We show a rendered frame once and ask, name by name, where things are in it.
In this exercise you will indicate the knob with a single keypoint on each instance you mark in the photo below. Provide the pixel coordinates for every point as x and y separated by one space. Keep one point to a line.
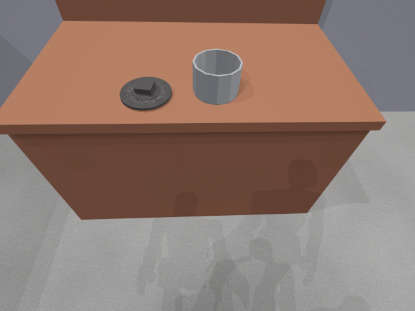
144 86

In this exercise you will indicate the lid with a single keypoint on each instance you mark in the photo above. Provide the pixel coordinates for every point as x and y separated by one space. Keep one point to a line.
160 95

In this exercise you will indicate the table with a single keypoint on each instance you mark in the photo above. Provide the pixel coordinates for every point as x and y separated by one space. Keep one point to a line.
298 116

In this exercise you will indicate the pot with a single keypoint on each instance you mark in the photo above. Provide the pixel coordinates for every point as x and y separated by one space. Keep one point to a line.
216 76

